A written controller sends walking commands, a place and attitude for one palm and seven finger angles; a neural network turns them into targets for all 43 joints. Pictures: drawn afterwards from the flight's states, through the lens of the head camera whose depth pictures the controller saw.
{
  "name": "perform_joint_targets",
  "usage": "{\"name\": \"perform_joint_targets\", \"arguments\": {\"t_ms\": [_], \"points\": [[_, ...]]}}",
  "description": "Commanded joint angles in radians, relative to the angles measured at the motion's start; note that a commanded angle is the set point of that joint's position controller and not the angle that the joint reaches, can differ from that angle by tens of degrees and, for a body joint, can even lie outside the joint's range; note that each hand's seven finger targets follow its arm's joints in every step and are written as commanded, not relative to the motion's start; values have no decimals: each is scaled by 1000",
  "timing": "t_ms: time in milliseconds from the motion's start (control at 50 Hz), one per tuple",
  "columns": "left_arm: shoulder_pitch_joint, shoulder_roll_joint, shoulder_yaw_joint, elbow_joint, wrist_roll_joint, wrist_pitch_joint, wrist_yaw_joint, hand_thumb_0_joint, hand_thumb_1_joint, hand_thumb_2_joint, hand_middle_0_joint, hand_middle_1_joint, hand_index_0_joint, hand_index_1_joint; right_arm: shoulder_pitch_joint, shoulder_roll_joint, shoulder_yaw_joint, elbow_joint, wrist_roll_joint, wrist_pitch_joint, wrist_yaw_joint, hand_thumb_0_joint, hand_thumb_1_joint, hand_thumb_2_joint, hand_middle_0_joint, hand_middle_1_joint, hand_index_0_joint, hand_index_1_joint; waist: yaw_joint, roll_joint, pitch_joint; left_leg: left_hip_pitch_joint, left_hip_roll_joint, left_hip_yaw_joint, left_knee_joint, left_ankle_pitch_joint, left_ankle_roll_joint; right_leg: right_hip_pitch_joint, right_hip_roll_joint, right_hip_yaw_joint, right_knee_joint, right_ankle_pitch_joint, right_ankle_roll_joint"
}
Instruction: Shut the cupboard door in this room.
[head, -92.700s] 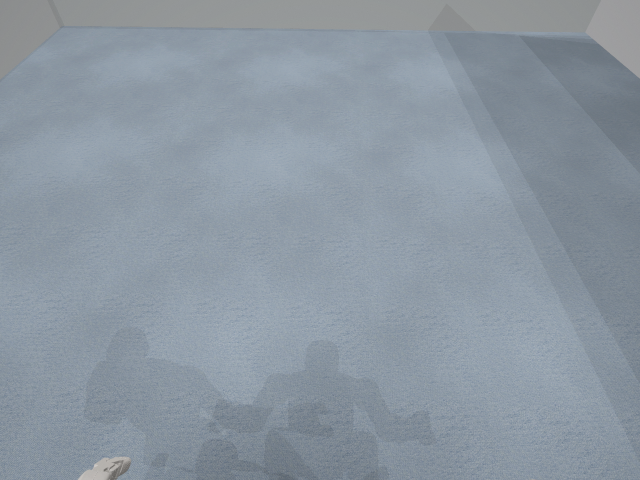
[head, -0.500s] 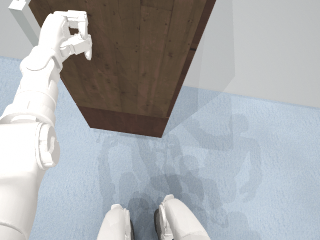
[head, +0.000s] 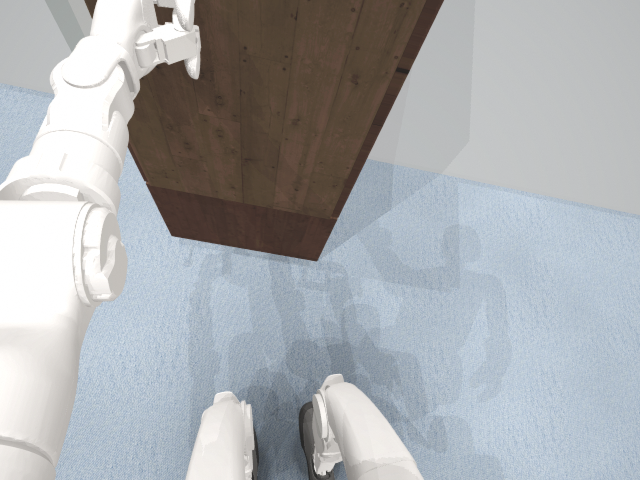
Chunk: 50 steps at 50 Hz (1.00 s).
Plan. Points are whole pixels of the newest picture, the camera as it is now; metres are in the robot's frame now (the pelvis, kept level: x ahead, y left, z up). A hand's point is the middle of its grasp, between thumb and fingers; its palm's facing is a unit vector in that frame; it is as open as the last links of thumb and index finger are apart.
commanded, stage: pull the fist back off the door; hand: left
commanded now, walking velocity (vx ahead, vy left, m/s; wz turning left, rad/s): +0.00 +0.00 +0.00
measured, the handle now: (85, 12) +0.62 +0.18 +0.10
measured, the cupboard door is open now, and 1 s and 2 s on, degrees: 0 0 0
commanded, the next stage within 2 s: draw the hand back to the body in 0.82 s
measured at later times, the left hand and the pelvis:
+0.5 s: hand (222, 40) +0.58 +0.04 +0.11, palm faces +0.07 -1.00 -0.02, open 3.5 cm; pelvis +0.00 -0.01 +0.02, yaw +0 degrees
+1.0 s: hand (240, 76) +0.53 +0.03 +0.12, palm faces +0.07 -1.00 -0.03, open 3.1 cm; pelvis +0.04 -0.03 +0.04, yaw +0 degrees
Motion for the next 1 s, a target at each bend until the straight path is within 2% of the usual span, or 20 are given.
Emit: {"name": "perform_joint_targets", "arguments": {"t_ms": [0, 40, 60, 120, 160, 200, 300, 360, 380, 400, 440, 480, 540, 600, 640, 720, 760, 820, 920, 980], "points": [[-671, -59, 138, -231, -14, -71, 415, 0, 900, 900, -1300, -1500, -1300, -1500, 258, -188, -70, -33, -44, -15, 38, 0, -900, -900, 200, 300, 200, 300, -134, 191, -482, 577, 64, -191, -235, 85, -50, -2, -2, 66, -140, 64, 20], [-698, -94, 157, -235, 26, -115, 562, 0, 900, 900, -1300, -1500, -1300, -1500, 256, -183, -76, -27, -71, -13, 68, 0, -900, -900, 200, 300, 200, 300, -134, 176, -482, 544, 54, -174, -231, 48, -52, 3, -5, 70, -147, 51, 27], [-706, -72, 160, -235, 68, -149, 618, 0, 900, 900, -1300, -1500, -1300, -1500, 259, -185, -79, -24, -82, -12, 82, 0, -900, -900, 200, 300, 200, 300, -135, 167, -489, 536, 55, -176, -232, 34, -55, 4, -6, 69, -144, 42, 28], [-732, -65, 74, -212, 205, -238, 659, 0, 900, 900, -1300, -1500, -1300, -1500, 271, -194, -90, -14, -96, -3, 118, 0, -900, -900, 200, 300, 200, 300, -162, 216, -510, 571, 56, -177, -226, 28, -57, -24, -10, 76, -141, 32, 23], [-724, -25, 64, -195, 242, -267, 643, 0, 900, 900, -1300, -1500, -1300, -1500, 275, -197, -93, -10, -94, 4, 126, 0, -900, -900, 200, 300, 200, 300, -161, 204, -518, 555, 48, -162, -226, 27, -52, 15, -10, 81, -146, 31, 16], [-698, 5, 69, -182, 237, -274, 607, 0, 900, 900, -1300, -1500, -1300, -1500, 273, -203, -95, -19, -83, 11, 127, 0, -900, -900, 200, 300, 200, 300, -147, 219, -540, 563, 49, -169, -235, 35, -54, 40, -11, 83, -146, 37, 12], [-600, -56, 55, -206, 156, -261, 547, 0, 900, 900, -1300, -1500, -1300, -1500, 265, -199, -96, -37, -63, 19, 123, 0, -900, -900, 200, 300, 200, 300, -109, 213, -541, 597, 52, -169, -268, 39, -56, 90, -8, 81, -166, 55, 10], [-513, -96, 50, -220, 109, -254, 528, 0, 900, 900, -1300, -1500, -1300, -1500, 265, -194, -97, -44, -57, 27, 119, 0, -900, -900, 200, 300, 200, 300, -89, 149, -517, 579, 47, -141, -277, 65, -50, 156, -3, 82, -191, 65, 12], [-486, -131, 38, -225, 96, -256, 522, 0, 900, 900, -1300, -1500, -1300, -1500, 268, -190, -96, -47, -55, 29, 119, 0, -900, -900, 200, 300, 200, 300, -82, 161, -524, 598, 47, -140, -277, 91, -50, 155, -2, 80, -190, 80, 11], [-454, -114, 61, -226, 87, -255, 523, 0, 900, 900, -1300, -1500, -1300, -1500, 266, -190, -96, -45, -54, 33, 118, 0, -900, -900, 200, 300, 200, 300, -67, 143, -517, 580, 41, -123, -273, 108, -48, 180, -1, 82, -198, 84, 11], [-397, -101, 89, -251, 78, -263, 528, 0, 900, 900, -1300, -1500, -1300, -1500, 273, -184, -99, -52, -55, 44, 118, 0, -900, -900, 200, 300, 200, 300, -50, 99, -514, 560, 36, -92, -272, 157, -42, 246, 3, 84, -212, 103, 12], [-313, -112, 92, -305, 75, -285, 528, 0, 900, 900, -1300, -1500, -1300, -1500, 267, -175, -101, -68, -52, 52, 120, 0, -900, -900, 200, 300, 200, 300, -13, 120, -559, 591, 31, -64, -270, 243, -43, 304, 5, 91, -217, 158, 8], [-181, -143, 88, -309, 82, -293, 533, 0, 900, 900, -1300, -1500, -1300, -1500, 257, -162, -108, -77, -45, 74, 122, 0, -900, -900, 200, 300, 200, 300, 4, 46, -497, 549, 26, -30, -277, 283, -37, 383, 7, 98, -236, 219, 12], [-105, -120, 122, -390, 80, -312, 547, 0, 900, 900, -1300, -1500, -1300, -1500, 241, -152, -112, -101, -41, 94, 119, 0, -900, -900, 200, 300, 200, 300, 43, 52, -533, 553, 16, -3, -284, 352, -36, 474, 3, 112, -229, 323, 13], [0, -119, 146, -445, 74, -330, 555, 0, 900, 900, -1300, -1500, -1300, -1500, 226, -141, -120, -122, -38, 105, 119, 0, -900, -900, 200, 300, 200, 300, 77, 1, -554, 543, 10, 21, -284, 403, -34, 566, 3, 124, -230, 418, 16], [126, -174, 101, -561, 83, -358, 555, 0, 900, 900, -1300, -1500, -1300, -1500, 192, -123, -128, -149, -32, 122, 117, 0, -900, -900, 200, 300, 200, 300, 98, -25, -549, 549, 5, 45, -287, 457, -33, 644, -4, 141, -228, 547, 23], [115, -248, 31, -595, 82, -358, 548, 0, 900, 900, -1300, -1500, -1300, -1500, 174, -114, -132, -148, -27, 129, 114, 0, -900, -900, 200, 300, 200, 300, 74, -41, -520, 569, 6, 46, -291, 455, -30, 633, -6, 140, -239, 556, 30], [78, -265, 5, -596, 71, -349, 543, 0, 900, 900, -1300, -1500, -1300, -1500, 154, -111, -134, -133, -22, 134, 99, 0, -900, -900, 200, 300, 200, 300, 54, -48, -498, 585, 5, 49, -287, 444, -28, 620, -13, 148, -248, 563, 38], [68, -270, 2, -561, 61, -355, 530, 0, 900, 900, -1300, -1500, -1300, -1500, 111, -100, -128, -126, -20, 131, 82, 0, -900, -900, 200, 300, 200, 300, 62, -42, -500, 570, -6, 53, -283, 410, -28, 633, -23, 162, -250, 558, 42], [258, -185, 71, -664, 46, -345, 505, 0, 900, 900, -1300, -1500, -1300, -1500, 89, -105, -125, -178, -9, 138, 79, 0, -900, -900, 200, 300, 200, 300, 153, -5, -615, 624, -13, 65, -315, 487, -33, 770, -23, 171, -243, 664, 31]]}}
